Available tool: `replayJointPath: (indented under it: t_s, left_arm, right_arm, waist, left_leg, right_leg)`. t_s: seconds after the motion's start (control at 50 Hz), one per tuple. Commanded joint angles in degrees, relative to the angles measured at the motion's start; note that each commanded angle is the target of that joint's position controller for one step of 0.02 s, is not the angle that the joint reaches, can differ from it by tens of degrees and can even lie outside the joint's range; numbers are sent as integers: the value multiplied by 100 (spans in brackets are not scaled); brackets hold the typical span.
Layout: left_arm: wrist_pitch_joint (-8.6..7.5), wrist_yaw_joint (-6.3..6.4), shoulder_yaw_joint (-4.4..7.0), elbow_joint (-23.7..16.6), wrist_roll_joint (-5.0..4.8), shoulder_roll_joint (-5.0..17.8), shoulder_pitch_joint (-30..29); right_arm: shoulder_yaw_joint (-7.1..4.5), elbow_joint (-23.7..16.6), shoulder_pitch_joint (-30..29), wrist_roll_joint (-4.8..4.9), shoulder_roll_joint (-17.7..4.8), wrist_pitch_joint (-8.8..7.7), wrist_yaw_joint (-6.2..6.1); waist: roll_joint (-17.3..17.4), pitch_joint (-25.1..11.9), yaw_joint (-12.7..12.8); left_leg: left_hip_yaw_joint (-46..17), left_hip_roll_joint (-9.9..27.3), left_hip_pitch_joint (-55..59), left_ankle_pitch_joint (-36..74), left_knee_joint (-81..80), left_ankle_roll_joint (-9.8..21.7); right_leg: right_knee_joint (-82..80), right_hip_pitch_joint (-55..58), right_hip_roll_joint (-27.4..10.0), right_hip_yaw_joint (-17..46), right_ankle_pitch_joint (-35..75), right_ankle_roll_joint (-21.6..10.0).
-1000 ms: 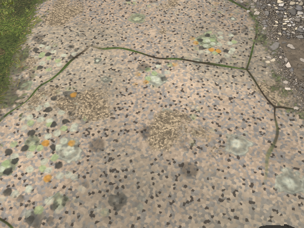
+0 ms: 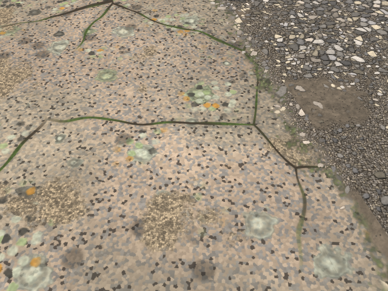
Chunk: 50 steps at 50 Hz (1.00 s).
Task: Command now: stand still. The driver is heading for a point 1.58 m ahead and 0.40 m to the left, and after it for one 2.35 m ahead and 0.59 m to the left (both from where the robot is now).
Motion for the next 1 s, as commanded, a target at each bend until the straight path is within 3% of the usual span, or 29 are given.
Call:
replayJointPath:
  t_s: [0.02, 0.6, 0.62, 0.66, 0.68, 0.72, 0.76, 0.8, 0.84, 0.86, 0.9, 0.92, 0.94, 0.96, 0.98, 1.0]
  left_arm:
    - [-35, 31, 59, -9, 2, 460, 310]
    - [-44, 89, 10, 405, 18, 100, 761]
    - [-43, 85, 8, 428, 28, 80, 837]
    - [-8, 74, 106, 430, 43, 288, 948]
    - [20, 64, 166, 405, 42, 415, 1022]
    - [31, 58, 263, 412, 30, 578, 1311]
    - [-45, 47, 304, 412, 87, 550, 1433]
    - [-155, 24, 350, 394, 138, 591, 1463]
    - [-246, 3, 378, 341, 122, 608, 1367]
    - [-276, -6, 390, 303, 102, 634, 1248]
    - [-328, -44, 379, 167, 40, 623, 842]
    - [-402, -95, 323, 94, 56, 473, 783]
    - [-446, -160, 204, -179, 16, -16, 890]
    - [-421, -200, 314, -264, 181, 381, 609]
    - [-406, -256, 316, -344, 197, 316, 366]
    - [-440, -311, 285, -342, 158, 192, 272]
  right_arm:
    - [-77, -13, 240, 2, -494, -21, -33]
    - [-31, 433, 372, 10, -177, 16, -102]
    - [-21, 450, 402, 5, -142, 22, -98]
    - [-62, 375, 316, -18, -203, 49, -75]
    - [-83, 299, 230, -50, -204, 56, -45]
    - [-64, 28, -143, -149, -61, 11, 31]
    - [-89, -248, -454, -169, -105, -115, 87]
    - [-142, -447, -582, -137, -212, -253, 148]
    - [-196, -584, -582, -57, -258, -359, 206]
    - [-221, -584, -399, -21, -244, -385, 227]
    - [-313, -178, 857, 32, -195, -409, 219]
    - [-442, 43, 1668, -13, -496, -445, 156]
    - [-604, 159, 2536, -53, -1212, -436, 110]
    - [-521, 224, 2329, -41, -921, -334, 114]
    - [-454, -48, 1519, -68, -756, -320, 117]
    - [-411, -242, 1003, -69, -638, -360, 135]
  waist:
    - [-8, 127, -2]
    - [-37, 314, 24]
    - [-50, 210, 45]
    - [-271, 381, 106]
    - [-519, 570, 181]
    - [-847, 1154, 371]
    - [-786, 1412, 441]
    - [-636, 1327, 405]
    - [-613, 1128, 300]
    - [-632, 1014, 151]
    - [-328, 615, -490]
    - [349, 207, -832]
    - [1975, -370, -958]
    - [1370, -54, -709]
    - [572, 522, -351]
    - [144, 679, -187]
  left_leg:
    - [-626, 580, 526, 541, -201, 145]
    - [-594, 555, 457, 517, -144, 125]
    - [-560, 494, 486, 90, -149, 130]
    - [-308, 175, 152, -1150, 265, 196]
    - [-116, -22, -287, -1765, 656, 225]
    - [287, -122, -1352, -1850, 1541, 213]
    - [216, 213, -2033, -1740, 2195, 249]
    - [140, 370, -2437, -1792, 2258, 274]
    - [242, 318, -2004, -1576, 1800, 290]
    - [348, 223, -1457, -1324, 1478, 308]
    - [621, -250, 866, -721, 586, 344]
    - [-138, 252, 2045, -1058, 181, 451]
    - [-2945, 1930, 2843, -2629, -1003, 1045]
    - [-3968, 2244, 2194, -3201, -1481, 1270]
    - [-3372, 2166, 1568, -3268, -1386, 1214]
    - [-2765, 1955, 1099, -2522, -1444, 1142]
  right_leg:
    - [-474, -687, -694, 562, 835, -165]
    - [-472, -599, -712, 498, 935, -146]
    - [-563, -567, -674, 502, 405, -170]
    - [-704, -703, -635, 689, -1246, -365]
    - [-883, -745, -790, 1034, -2188, -551]
    - [-1421, -645, -1517, 1940, -3215, -990]
    - [-1573, -429, -1934, 2334, -2683, -1277]
    - [-1420, 108, -1940, 2145, -1703, -1312]
    - [-1209, 149, -1787, 1742, -827, -1189]
    - [-1053, -84, -1689, 1508, -444, -1096]
    - [-131, -1260, -1196, 804, 521, -775]
    - [1214, -1916, -754, 215, 869, -561]
    - [3320, -3028, 98, -625, -737, -203]
    - [4413, -3443, -33, -124, -1395, -293]
    - [4802, -3656, -428, 21, -856, -390]
    - [4695, -3527, -618, 69, -291, -401]
Keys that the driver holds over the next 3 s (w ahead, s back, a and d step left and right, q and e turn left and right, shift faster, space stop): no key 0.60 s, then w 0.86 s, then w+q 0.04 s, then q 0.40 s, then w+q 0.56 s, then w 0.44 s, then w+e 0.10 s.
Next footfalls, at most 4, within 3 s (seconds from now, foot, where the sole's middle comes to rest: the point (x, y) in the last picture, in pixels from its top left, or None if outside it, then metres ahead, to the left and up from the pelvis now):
0.92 left None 0.16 0.12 -0.78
1.40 right None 0.51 -0.03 -0.78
1.90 left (164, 250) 0.68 0.13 -0.78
2.46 right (202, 211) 0.85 -0.01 -0.78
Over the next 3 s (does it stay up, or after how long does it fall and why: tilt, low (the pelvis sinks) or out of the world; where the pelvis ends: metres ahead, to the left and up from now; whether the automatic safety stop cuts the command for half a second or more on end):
stays up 0.92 0.20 -0.01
